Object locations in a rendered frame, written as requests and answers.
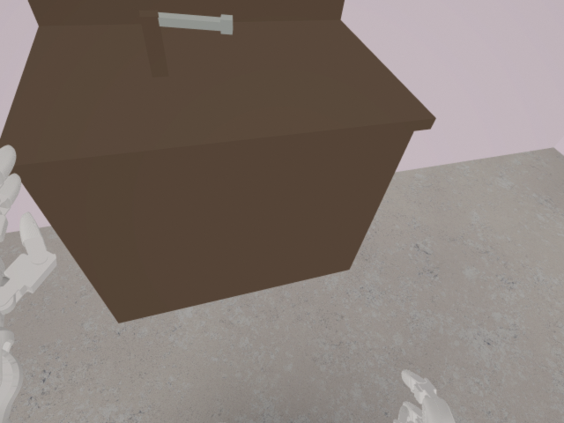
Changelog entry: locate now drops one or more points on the robot left forearm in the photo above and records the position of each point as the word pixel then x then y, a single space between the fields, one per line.
pixel 11 375

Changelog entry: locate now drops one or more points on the robot right hand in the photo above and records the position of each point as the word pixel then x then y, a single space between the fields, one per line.
pixel 434 409

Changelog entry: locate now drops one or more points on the tap lever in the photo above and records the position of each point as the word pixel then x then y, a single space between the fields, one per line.
pixel 223 23

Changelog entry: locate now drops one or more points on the robot left hand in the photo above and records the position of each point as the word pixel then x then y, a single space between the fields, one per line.
pixel 27 272

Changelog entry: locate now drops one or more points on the counter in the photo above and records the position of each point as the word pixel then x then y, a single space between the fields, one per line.
pixel 184 166

